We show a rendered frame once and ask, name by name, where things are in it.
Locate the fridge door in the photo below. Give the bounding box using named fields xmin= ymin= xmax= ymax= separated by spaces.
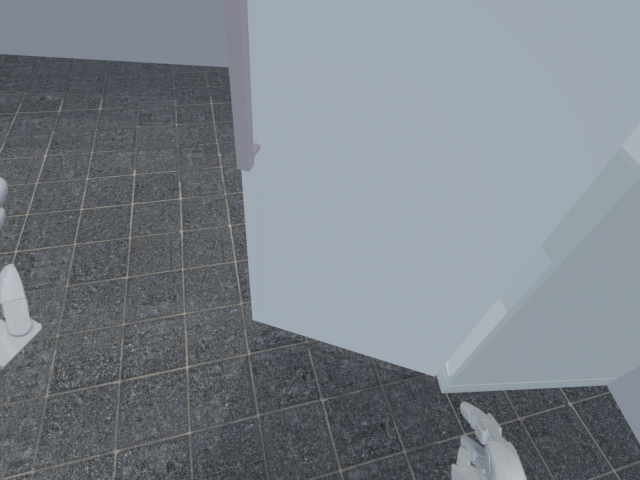
xmin=241 ymin=0 xmax=640 ymax=377

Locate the handle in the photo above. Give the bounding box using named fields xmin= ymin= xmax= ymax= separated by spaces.
xmin=223 ymin=0 xmax=260 ymax=172

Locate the right robot hand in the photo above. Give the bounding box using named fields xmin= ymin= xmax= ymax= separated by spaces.
xmin=451 ymin=401 xmax=527 ymax=480

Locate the left robot hand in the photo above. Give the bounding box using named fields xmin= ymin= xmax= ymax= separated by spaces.
xmin=0 ymin=177 xmax=42 ymax=370

